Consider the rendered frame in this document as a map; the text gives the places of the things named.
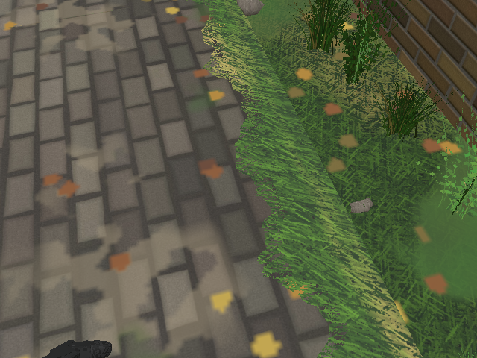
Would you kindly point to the left robot hand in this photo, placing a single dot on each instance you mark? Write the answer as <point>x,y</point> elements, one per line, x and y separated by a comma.
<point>84,349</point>

